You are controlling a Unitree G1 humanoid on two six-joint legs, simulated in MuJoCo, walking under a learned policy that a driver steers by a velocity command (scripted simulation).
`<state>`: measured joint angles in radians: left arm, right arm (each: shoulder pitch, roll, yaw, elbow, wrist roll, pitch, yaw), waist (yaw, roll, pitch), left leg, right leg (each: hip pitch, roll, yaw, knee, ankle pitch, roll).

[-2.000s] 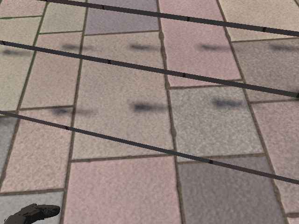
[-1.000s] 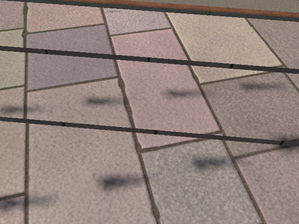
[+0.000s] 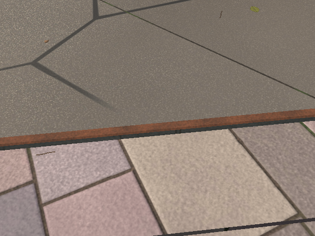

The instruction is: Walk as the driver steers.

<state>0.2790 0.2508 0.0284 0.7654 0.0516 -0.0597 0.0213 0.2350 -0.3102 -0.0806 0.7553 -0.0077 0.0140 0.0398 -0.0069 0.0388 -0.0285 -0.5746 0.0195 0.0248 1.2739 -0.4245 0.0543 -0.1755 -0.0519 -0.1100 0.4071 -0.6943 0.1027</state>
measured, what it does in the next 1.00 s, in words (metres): climbs, turning left: left foot, then right foot 0.04 m higher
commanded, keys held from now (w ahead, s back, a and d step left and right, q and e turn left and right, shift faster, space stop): w+q+shift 0.22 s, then q+shift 0.58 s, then shift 0.20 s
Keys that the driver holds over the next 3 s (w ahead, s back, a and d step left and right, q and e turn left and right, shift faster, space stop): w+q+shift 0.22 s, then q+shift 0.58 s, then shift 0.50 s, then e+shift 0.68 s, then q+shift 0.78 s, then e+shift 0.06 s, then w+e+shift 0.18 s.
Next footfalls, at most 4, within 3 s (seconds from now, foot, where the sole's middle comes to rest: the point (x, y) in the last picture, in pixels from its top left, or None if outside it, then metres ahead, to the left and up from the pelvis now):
0.22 left None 0.29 0.08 -0.76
0.56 right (148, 185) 0.72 0.09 -0.72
0.98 left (119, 223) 0.55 0.20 -0.72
1.32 right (147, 186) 0.72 0.09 -0.72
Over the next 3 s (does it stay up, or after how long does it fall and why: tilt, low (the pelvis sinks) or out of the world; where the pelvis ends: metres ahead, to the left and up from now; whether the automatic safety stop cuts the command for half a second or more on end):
stays up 0.68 0.08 0.06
